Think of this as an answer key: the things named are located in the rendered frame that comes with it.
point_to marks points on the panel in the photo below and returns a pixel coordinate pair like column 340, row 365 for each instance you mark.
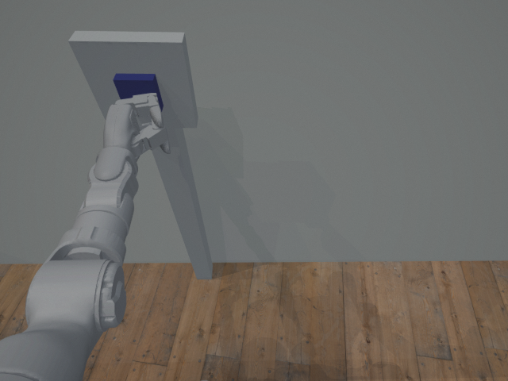
column 103, row 54

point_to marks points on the left robot upper arm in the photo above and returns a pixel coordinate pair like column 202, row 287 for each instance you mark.
column 72, row 303

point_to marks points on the robot left hand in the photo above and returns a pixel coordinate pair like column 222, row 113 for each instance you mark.
column 121, row 128

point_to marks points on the button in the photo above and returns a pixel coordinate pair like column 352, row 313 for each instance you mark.
column 133, row 84

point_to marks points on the robot left forearm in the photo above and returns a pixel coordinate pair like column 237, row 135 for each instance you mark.
column 103, row 221

